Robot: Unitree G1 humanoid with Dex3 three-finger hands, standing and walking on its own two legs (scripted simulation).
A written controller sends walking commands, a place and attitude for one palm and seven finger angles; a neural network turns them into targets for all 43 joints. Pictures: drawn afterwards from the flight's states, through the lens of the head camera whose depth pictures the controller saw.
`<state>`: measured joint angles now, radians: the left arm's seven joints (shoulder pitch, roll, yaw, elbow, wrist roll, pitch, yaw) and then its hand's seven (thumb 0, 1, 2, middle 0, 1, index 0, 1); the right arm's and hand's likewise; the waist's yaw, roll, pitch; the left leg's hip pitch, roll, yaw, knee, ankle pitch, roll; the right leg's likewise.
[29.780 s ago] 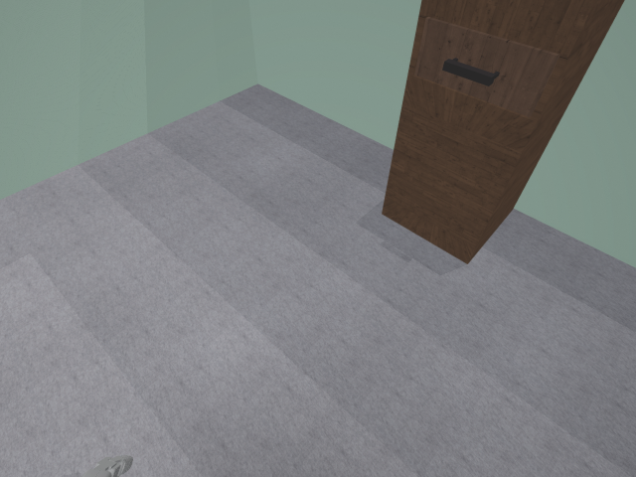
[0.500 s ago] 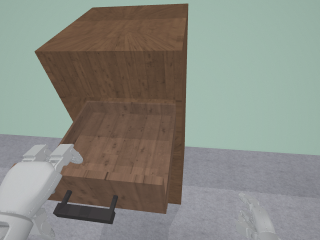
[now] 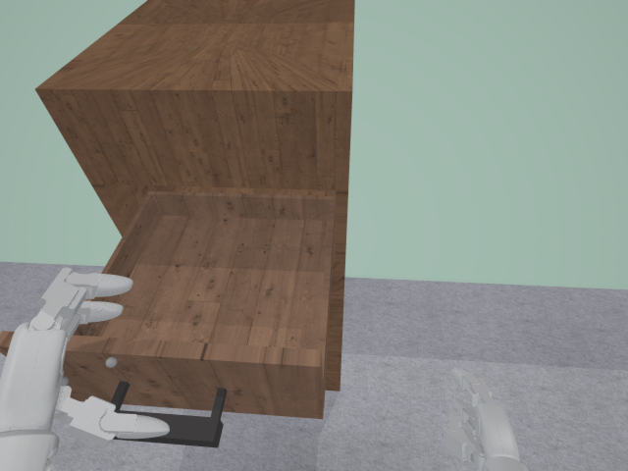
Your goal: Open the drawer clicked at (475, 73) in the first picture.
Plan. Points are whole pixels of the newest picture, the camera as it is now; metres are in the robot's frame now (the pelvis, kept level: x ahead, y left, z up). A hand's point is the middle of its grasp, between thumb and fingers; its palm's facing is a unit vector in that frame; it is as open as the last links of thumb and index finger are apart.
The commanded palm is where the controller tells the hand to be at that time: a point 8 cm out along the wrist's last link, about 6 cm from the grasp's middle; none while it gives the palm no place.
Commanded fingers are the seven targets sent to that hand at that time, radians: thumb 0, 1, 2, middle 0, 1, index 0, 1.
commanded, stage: draw the hand back to the body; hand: left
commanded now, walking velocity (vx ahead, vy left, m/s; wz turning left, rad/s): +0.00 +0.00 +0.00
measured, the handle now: (165, 409) +0.18 +0.22 -0.01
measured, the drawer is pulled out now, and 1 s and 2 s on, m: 0.30 0.30 0.30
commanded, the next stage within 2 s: step back with the hand held close in 0.84 s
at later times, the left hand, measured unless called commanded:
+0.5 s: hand (118, 337) +0.19 +0.21 +0.16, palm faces +0.39 -0.81 -0.43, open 9.9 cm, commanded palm +0.14 +0.26 +0.18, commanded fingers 0.00 0.69 0.81 -0.22 -0.44 -0.22 -0.44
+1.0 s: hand (116, 335) +0.19 +0.21 +0.16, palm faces +0.41 -0.81 -0.43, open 7.5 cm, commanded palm +0.14 +0.25 +0.18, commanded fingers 0.00 0.90 0.90 -0.20 -0.30 -0.20 -0.30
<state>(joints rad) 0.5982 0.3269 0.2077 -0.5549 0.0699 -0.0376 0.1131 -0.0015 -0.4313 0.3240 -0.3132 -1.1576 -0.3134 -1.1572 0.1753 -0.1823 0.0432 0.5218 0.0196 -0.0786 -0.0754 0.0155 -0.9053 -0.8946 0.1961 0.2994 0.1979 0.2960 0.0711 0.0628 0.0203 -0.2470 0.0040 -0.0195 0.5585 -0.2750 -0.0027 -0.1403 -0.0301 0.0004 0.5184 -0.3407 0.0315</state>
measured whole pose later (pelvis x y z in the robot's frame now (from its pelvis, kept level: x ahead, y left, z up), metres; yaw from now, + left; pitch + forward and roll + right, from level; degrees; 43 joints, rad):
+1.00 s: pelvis +0.01 -0.03 +0.01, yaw +1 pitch -2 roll +0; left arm 0.54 0.32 0.30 -0.46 -0.06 -0.08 0.10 0.02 0.88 0.89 -0.21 -0.31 -0.21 -0.31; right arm 0.18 -0.22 0.00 0.60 0.01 -0.09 -0.08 0.02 -0.90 -0.89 0.20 0.30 0.20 0.30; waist 0.05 0.09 0.01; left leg -0.18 0.04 -0.05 0.45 -0.23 -0.04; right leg -0.06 0.01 -0.03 0.40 -0.30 -0.01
